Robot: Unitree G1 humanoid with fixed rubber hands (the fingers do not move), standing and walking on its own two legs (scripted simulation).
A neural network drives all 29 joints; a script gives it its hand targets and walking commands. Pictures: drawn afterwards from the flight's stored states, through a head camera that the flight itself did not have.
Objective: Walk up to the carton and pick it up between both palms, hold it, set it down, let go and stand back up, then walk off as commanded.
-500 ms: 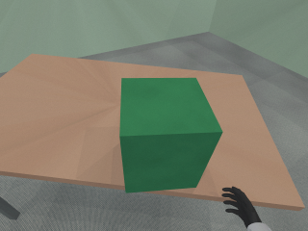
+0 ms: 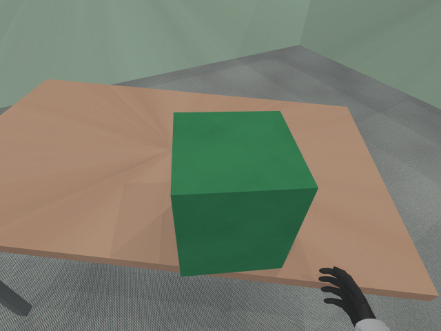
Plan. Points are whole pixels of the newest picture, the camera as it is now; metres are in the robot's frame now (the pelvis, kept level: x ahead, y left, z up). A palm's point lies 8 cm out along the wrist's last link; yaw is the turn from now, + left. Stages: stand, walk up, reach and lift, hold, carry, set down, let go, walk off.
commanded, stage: stand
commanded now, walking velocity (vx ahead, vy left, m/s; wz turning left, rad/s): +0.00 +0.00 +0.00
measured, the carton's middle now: (230, 194) +0.40 +0.04 +0.04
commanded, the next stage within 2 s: walk off in 1.62 s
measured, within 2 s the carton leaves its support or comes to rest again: neither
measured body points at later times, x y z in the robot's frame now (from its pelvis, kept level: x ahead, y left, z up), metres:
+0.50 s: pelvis +0.00 +0.00 +0.00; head -0.03 +0.02 +0.45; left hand +0.04 +0.29 -0.14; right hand +0.22 -0.21 -0.03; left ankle +0.01 +0.13 -0.74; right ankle +0.00 -0.08 -0.74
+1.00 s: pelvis +0.00 +0.00 +0.00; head -0.03 +0.01 +0.45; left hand +0.04 +0.29 -0.13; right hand +0.22 -0.21 -0.04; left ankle +0.01 +0.13 -0.74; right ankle +0.00 -0.08 -0.74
